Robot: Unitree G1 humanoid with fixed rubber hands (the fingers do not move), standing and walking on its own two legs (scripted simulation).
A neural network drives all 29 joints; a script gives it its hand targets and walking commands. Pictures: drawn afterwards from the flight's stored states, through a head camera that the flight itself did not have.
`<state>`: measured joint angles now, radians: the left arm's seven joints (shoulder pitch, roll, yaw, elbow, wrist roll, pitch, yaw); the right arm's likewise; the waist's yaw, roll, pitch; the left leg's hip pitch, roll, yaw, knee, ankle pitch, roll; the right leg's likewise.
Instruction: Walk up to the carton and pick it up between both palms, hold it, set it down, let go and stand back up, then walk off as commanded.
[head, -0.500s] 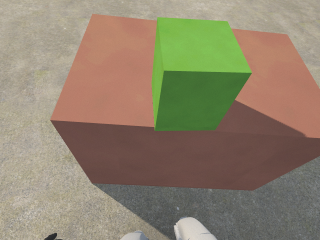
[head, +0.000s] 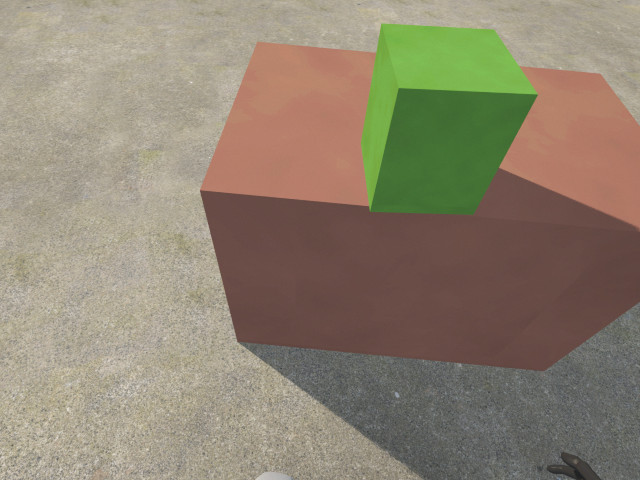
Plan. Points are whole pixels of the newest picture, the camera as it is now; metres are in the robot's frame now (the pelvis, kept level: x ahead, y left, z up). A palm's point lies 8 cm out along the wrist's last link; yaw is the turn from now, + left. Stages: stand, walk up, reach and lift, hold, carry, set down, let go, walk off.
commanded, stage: walk off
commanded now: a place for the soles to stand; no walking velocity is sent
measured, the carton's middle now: (429, 124) +0.70 -0.16 +0.06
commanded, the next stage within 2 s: none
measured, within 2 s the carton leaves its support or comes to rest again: neither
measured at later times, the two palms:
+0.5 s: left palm out of the picture +0.02 +0.27 -0.15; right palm out of the picture -0.13 -0.38 -0.08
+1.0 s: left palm out of the picture -0.14 +0.14 -0.06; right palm out of the picture -0.17 -0.50 -0.09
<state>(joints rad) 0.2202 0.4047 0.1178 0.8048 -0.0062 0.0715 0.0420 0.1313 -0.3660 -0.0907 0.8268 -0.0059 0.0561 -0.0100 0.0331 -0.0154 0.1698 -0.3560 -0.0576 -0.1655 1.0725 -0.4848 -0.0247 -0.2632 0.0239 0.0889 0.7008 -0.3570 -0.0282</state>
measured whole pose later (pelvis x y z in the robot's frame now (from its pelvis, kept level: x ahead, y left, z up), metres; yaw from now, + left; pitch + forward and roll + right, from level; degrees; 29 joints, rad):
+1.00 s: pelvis -0.23 -0.18 +0.02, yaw +1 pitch -2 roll +2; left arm 0.20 0.37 0.11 0.80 0.01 0.01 -0.04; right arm 0.32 -0.39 -0.07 0.84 0.00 -0.01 -0.03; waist 0.03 0.00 0.02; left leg -0.35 -0.08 -0.14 0.87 -0.49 -0.01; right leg -0.39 0.04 -0.09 0.54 -0.22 -0.06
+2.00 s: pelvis -0.19 -0.13 +0.00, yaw +4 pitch -5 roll -4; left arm 0.36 0.40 0.06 0.81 0.01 -0.08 0.03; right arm 0.19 -0.41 -0.09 0.84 -0.04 0.04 0.07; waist -0.05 0.08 0.18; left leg -0.38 -0.02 -0.03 0.76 -0.29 0.07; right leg -0.42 0.00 0.04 1.17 -0.49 0.02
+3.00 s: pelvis -0.15 -0.08 +0.01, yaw +0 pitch -4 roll -2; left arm 0.26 0.37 0.04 0.81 0.01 -0.02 0.03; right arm 0.15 -0.40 -0.07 0.84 0.00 0.00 0.02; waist 0.01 0.03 0.14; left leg -0.27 -0.02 0.04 0.71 -0.39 0.03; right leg -0.27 0.02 0.06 0.66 -0.32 0.02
